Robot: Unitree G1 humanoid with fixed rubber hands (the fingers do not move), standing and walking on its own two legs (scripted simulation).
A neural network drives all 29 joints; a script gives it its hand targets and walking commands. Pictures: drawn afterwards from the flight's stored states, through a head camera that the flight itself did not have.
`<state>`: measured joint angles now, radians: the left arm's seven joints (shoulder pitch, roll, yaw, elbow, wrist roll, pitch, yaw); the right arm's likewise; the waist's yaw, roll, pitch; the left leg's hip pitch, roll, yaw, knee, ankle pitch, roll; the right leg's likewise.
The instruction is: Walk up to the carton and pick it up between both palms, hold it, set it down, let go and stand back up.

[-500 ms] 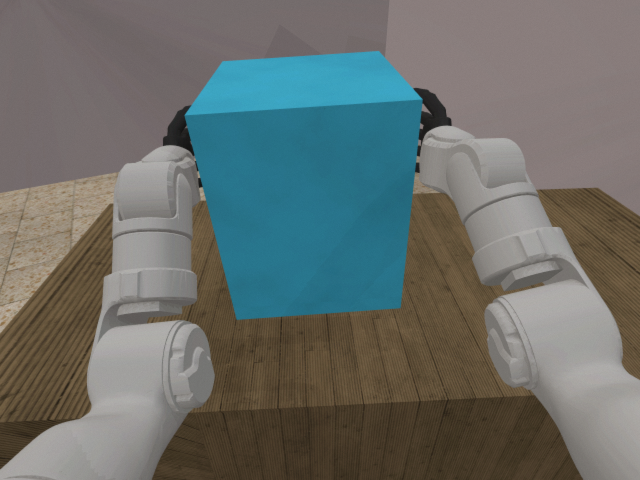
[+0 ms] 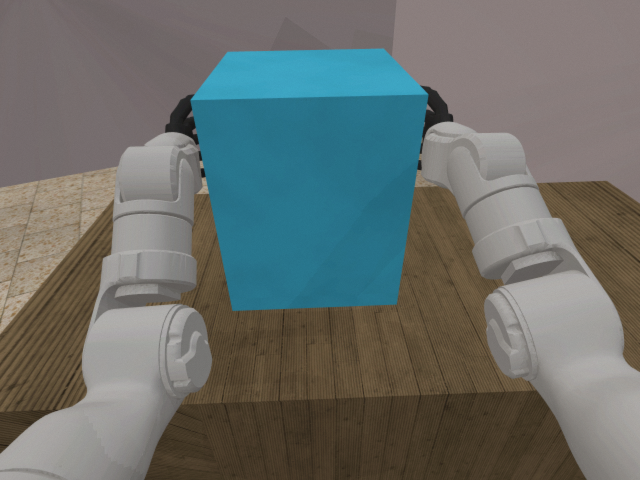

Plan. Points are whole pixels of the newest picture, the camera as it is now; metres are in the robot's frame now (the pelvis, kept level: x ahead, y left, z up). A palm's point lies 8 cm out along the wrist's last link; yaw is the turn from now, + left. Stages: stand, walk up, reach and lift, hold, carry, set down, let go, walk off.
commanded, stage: hold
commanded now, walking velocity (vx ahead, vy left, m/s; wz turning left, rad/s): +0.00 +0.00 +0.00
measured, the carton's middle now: (310, 175) +0.39 +0.00 +0.27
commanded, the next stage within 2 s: none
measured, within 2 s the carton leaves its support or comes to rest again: neither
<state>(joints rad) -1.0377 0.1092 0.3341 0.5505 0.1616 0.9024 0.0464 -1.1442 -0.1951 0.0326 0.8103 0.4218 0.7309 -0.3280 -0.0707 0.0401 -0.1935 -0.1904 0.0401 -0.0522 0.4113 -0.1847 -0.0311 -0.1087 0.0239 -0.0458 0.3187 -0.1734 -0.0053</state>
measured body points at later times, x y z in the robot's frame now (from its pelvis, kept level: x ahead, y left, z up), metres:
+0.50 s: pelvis +0.00 +0.00 +0.00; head -0.09 +0.01 +0.44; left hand +0.39 +0.15 +0.31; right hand +0.39 -0.15 +0.32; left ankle +0.03 +0.14 -0.75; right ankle +0.00 -0.11 -0.75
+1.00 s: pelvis +0.01 +0.00 +0.00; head -0.09 +0.00 +0.44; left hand +0.39 +0.14 +0.31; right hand +0.38 -0.15 +0.31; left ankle +0.03 +0.14 -0.75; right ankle +0.00 -0.11 -0.75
